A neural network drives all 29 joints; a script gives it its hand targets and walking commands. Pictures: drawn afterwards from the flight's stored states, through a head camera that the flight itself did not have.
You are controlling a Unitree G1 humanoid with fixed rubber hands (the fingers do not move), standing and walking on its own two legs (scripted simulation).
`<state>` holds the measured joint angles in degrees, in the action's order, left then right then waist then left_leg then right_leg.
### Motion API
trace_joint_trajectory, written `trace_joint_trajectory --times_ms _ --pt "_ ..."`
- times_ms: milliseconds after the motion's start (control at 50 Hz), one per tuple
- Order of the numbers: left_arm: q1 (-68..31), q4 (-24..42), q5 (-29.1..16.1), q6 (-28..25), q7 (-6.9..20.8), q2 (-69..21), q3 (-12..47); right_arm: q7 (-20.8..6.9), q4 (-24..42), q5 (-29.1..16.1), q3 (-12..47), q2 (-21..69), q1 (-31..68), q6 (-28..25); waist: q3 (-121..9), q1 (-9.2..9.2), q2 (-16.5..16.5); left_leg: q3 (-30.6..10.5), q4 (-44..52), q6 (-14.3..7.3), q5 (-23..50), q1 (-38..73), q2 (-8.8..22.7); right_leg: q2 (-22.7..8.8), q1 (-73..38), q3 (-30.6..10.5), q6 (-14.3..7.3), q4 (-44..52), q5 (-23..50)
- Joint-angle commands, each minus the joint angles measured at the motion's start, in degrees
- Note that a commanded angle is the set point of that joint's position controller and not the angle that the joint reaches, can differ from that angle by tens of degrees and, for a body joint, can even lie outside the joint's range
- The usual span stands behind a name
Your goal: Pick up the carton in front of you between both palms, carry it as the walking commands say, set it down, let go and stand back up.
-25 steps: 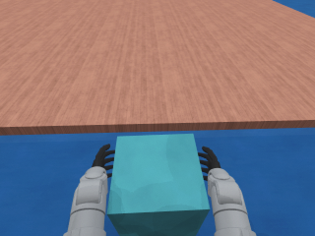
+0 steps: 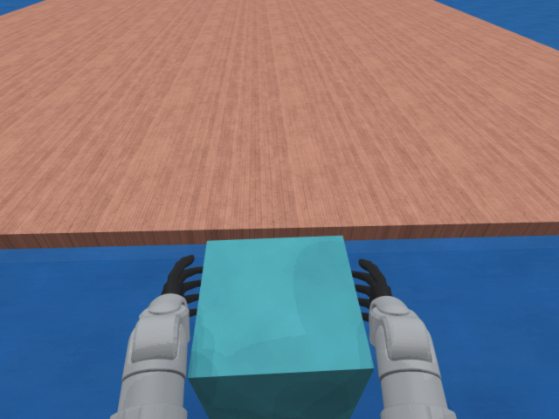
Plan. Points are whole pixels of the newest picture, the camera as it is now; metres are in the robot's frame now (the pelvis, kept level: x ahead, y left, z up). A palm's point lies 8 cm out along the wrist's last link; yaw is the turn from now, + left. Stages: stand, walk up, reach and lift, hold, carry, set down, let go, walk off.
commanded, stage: hold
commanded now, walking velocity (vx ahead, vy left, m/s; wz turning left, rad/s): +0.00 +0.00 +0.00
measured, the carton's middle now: (278, 337) +0.28 +0.00 -0.03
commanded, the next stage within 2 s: carry in 1.02 s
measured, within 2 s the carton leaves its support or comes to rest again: neither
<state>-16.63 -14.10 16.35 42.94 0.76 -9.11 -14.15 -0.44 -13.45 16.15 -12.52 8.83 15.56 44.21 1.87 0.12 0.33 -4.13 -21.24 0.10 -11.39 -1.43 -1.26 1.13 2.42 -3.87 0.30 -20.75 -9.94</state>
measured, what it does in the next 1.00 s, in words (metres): stands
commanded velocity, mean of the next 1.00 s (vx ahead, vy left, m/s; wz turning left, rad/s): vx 0.01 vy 0.00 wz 0.00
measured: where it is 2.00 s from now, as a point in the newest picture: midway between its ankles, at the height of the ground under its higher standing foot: outside the picture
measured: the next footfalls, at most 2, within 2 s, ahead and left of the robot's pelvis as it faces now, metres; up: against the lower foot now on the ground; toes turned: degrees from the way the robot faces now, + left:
right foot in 1.52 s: +0.26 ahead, -0.10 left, +0.00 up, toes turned -9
left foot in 1.96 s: +0.58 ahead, +0.14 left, +0.00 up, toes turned +16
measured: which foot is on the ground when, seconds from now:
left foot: down 0.00-1.00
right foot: down 0.00-1.00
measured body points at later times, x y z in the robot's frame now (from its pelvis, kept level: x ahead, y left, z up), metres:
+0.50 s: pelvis +0.00 +0.00 +0.00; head -0.04 +0.00 +0.45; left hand +0.31 +0.15 +0.05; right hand +0.31 -0.15 +0.04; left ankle +0.01 +0.12 -0.75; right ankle +0.03 -0.12 -0.75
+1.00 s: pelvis +0.00 +0.00 +0.00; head -0.04 +0.00 +0.45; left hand +0.31 +0.15 +0.05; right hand +0.30 -0.15 +0.04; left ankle +0.01 +0.12 -0.75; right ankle +0.03 -0.12 -0.75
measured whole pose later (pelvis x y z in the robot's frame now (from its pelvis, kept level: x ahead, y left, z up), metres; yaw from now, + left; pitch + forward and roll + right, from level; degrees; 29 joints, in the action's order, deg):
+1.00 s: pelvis +0.00 +0.00 +0.00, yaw +0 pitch -8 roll +0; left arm -16.1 -13.1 16.2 43.1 0.9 -9.0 -13.6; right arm -0.3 -12.4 15.8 -11.9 8.7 15.0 44.4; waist 1.8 0.2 0.4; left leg -4.1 -20.8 0.1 -11.4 -1.3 -1.2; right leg 1.2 2.4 -4.0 0.3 -20.4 -10.0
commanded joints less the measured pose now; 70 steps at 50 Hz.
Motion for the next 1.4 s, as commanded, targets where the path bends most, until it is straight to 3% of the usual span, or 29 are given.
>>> trace_joint_trajectory --times_ms 0,200,620,980,1000,1040,1060,1100,1120,1160,1180,1200,1220,1240,1260,1280,1300,1340,1380 --pt "-26.7 -0.8 -13.4 -1.1 13.0 -52.0 28.9 -13.1 2.6 -14.3 29.0 50.9 30.8 -2.6 -10.4 0.00 0.1 -0.1 3.9 0.0 2.3 -2.9 -3.2 3.6 -2.7 0.0 -0.3 2.7 1.2" --pt "-28.5 -3.3 -12.3 -1.5 13.4 -51.5 27.4 -13.0 0.2 -13.3 27.8 51.3 32.3 -2.8 -10.4 0.06 -0.4 0.3 4.0 -0.2 0.9 -3.3 -3.2 3.4 -3.1 0.1 -0.1 2.7 0.5" --pt "-22.1 1.5 -13.6 -0.7 12.7 -50.7 29.3 -12.3 4.7 -14.7 29.5 50.6 25.8 -2.1 -12.1 0.09 -0.1 -0.2 4.0 0.4 10.9 0.0 -3.6 3.9 -5.1 -0.6 0.0 3.0 9.7" --pt "-23.4 0.9 -13.7 -0.7 12.7 -51.0 29.4 -12.5 4.1 -14.4 29.4 50.3 27.4 -2.2 -11.3 0.08 0.1 -0.1 3.9 0.3 7.2 -1.2 -3.4 3.9 -3.5 -0.3 -0.2 2.8 5.7" --pt "-25.7 0.4 -14.7 -0.3 12.7 -51.5 31.0 -12.6 3.4 -15.1 30.7 50.8 29.3 -2.0 -11.2 -0.14 -1.8 -0.1 0.2 -0.7 -3.7 -9.1 6.4 -6.2 4.4 0.0 -0.7 -0.3 -5.1" --pt "-25.6 2.1 -15.7 -0.2 12.6 -51.7 32.2 -12.6 5.7 -17.0 32.2 50.9 30.5 -1.9 -10.4 -0.01 -2.2 -1.3 0.8 -0.6 -26.8 -15.4 4.2 -6.4 9.2 -3.3 -1.5 4.2 -30.5" --pt "-26.3 4.0 -16.4 0.0 12.3 -52.5 33.6 -12.5 7.4 -17.9 33.8 51.5 31.3 -1.8 -9.5 0.00 -3.3 -0.3 -1.9 -0.2 -28.9 -18.8 3.3 -7.3 9.6 -5.1 -2.3 4.9 -34.7" --pt "-24.7 7.2 -17.6 0.6 11.4 -52.6 35.8 -12.2 10.6 -19.6 36.6 51.9 31.5 -1.2 -14.0 0.54 -7.4 5.5 -12.1 1.0 -13.7 -19.2 0.6 -11.8 7.1 -10.5 -5.2 7.5 -28.2" --pt "-22.8 9.0 -18.1 1.3 10.8 -52.5 37.3 -11.9 12.6 -20.9 38.4 52.1 31.0 -0.6 -16.3 0.38 -9.0 6.9 -13.5 1.0 -9.8 -17.7 0.8 -13.9 7.7 -12.2 -6.6 8.3 -25.4" --pt "-20.9 14.1 -19.1 3.3 9.2 -52.1 40.2 -11.3 17.2 -23.3 42.0 51.9 30.6 1.4 -18.8 0.03 -6.9 8.2 -4.7 -0.2 -10.3 -9.4 0.8 -12.5 13.1 -7.6 -6.7 5.6 -25.1" --pt "-21.0 17.1 -19.7 4.6 8.6 -51.7 41.4 -10.8 19.3 -24.0 43.1 51.5 30.4 2.6 -19.1 -0.20 -4.8 6.9 -0.1 -0.9 -12.8 -4.6 1.6 -10.0 17.6 -3.7 -5.4 2.1 -27.4" --pt "-22.0 20.4 -20.8 6.0 8.2 -51.6 43.2 -10.1 20.8 -24.2 43.7 51.0 28.0 3.8 -17.3 -0.85 4.0 -5.5 6.2 -3.2 -22.8 -3.0 9.0 -5.3 24.0 3.0 -2.5 -7.8 -26.0" --pt "-23.0 22.4 -21.9 7.3 7.8 -51.7 44.6 -9.3 22.4 -23.8 43.5 50.3 26.3 5.0 -14.0 -1.67 14.1 -20.9 13.9 -7.4 -30.9 1.7 18.3 -1.2 34.9 9.3 0.0 -21.5 -19.9" --pt "-23.3 24.5 -23.2 8.6 7.3 -51.0 46.1 -8.4 23.6 -23.6 43.6 49.7 24.0 6.4 -10.8 -1.48 12.9 -26.8 15.6 -10.5 -27.1 3.3 22.8 -3.1 41.5 7.9 -0.3 -25.3 -17.4" --pt "-22.9 26.5 -24.6 9.8 6.8 -50.9 47.5 -7.5 26.1 -23.7 43.4 49.1 23.0 7.6 -11.6 -1.54 9.4 -24.8 14.6 -11.7 -19.4 4.3 22.7 -4.9 42.3 6.3 -0.5 -25.7 -16.3" --pt "-21.5 27.9 -25.5 10.9 6.2 -50.7 48.4 -6.4 28.7 -23.8 43.5 48.4 21.7 8.8 -14.0 -1.55 6.6 -20.8 13.5 -11.2 -13.0 6.7 21.5 -5.3 42.0 6.3 -0.4 -25.0 -15.1" --pt "-19.3 29.5 -25.9 12.0 5.4 -50.2 48.8 -5.4 31.5 -24.1 43.9 47.7 19.8 10.0 -15.7 -1.67 6.0 -15.6 12.6 -10.1 -7.5 8.8 19.6 -4.8 41.3 7.6 -0.3 -23.6 -13.5" --pt "-14.1 32.9 -26.1 14.3 3.5 -49.0 48.6 -3.5 35.9 -24.4 44.5 46.2 15.4 12.4 -17.9 -1.61 7.8 -8.2 10.9 -8.5 0.9 8.9 16.0 -3.2 37.4 10.4 0.2 -19.9 -10.2" --pt "-9.3 36.2 -25.7 16.7 1.3 -47.2 47.5 -1.6 39.5 -24.8 44.3 44.7 10.8 15.0 -17.7 -1.62 9.1 -4.9 10.2 -8.3 4.3 7.3 14.9 -2.2 34.4 12.0 0.4 -15.4 -8.4"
